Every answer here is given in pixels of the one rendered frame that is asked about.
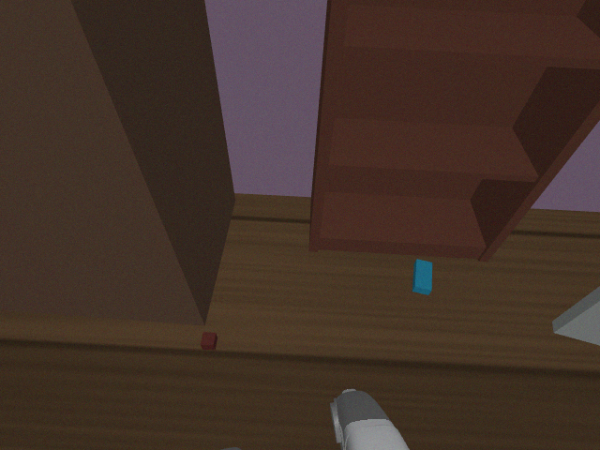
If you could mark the bookshelf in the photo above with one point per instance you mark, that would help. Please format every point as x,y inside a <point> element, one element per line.
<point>441,122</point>

